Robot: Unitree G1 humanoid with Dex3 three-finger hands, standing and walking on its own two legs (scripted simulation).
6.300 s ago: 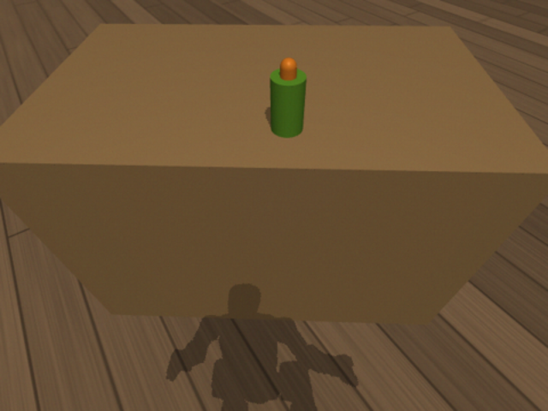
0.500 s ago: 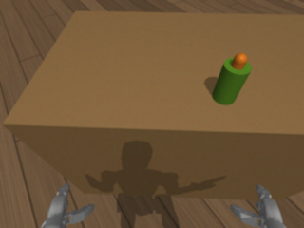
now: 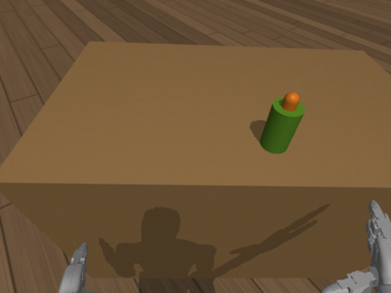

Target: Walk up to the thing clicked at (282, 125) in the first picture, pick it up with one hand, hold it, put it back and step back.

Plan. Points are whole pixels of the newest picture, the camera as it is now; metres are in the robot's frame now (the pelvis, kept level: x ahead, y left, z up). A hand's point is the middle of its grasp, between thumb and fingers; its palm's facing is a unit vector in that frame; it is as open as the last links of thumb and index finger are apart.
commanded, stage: rise first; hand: right
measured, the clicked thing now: (282, 121) +0.48 -0.20 +0.10
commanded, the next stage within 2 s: go down in 1.16 s
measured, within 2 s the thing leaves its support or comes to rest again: neither
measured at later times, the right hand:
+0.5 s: hand (384, 242) +0.17 -0.27 +0.12, palm faces +0.39 +0.82 -0.43, open 17.7 cm
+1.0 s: hand out of the picture +0.17 -0.26 +0.17, palm faces +0.42 +0.80 -0.44, open 17.7 cm
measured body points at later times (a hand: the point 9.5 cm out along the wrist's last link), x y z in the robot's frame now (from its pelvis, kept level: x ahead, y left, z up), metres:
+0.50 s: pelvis -0.02 +0.00 +0.00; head -0.02 +0.03 +0.45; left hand +0.15 +0.26 -0.09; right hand +0.15 -0.31 +0.15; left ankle -0.02 +0.14 -0.74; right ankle -0.01 -0.14 -0.74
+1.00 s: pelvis -0.03 +0.00 +0.00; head -0.04 +0.02 +0.45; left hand +0.14 +0.26 -0.08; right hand +0.14 -0.31 +0.19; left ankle -0.02 +0.14 -0.74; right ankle -0.01 -0.14 -0.74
